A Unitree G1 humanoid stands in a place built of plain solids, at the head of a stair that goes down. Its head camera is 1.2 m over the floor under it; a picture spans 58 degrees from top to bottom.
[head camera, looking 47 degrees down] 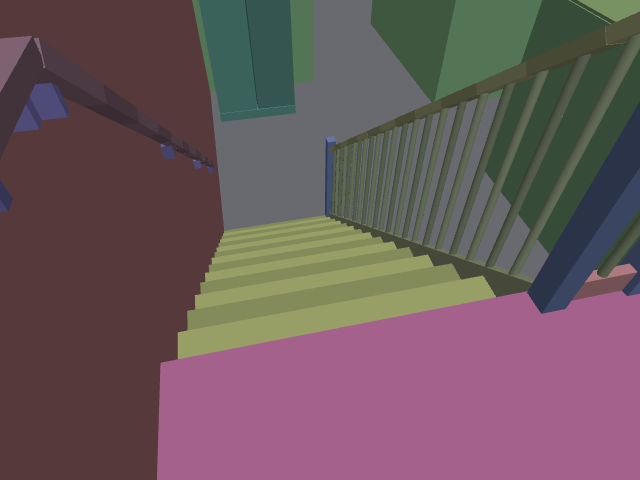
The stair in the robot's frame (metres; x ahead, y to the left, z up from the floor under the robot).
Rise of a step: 0.17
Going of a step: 0.21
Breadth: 1.20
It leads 12 degrees to the left of straight ahead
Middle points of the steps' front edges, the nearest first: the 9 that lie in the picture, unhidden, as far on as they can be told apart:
0.75 -0.11 0.00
0.95 -0.07 -0.17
1.15 -0.03 -0.34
1.36 0.02 -0.51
1.56 0.06 -0.68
1.77 0.11 -0.84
1.97 0.16 -1.01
2.17 0.20 -1.18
2.38 0.25 -1.35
